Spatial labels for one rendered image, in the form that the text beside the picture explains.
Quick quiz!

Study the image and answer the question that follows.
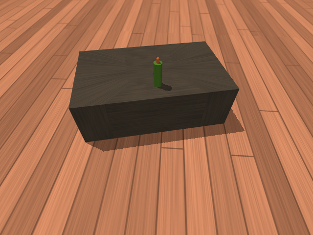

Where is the bottle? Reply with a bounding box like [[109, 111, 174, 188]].
[[154, 57, 162, 87]]

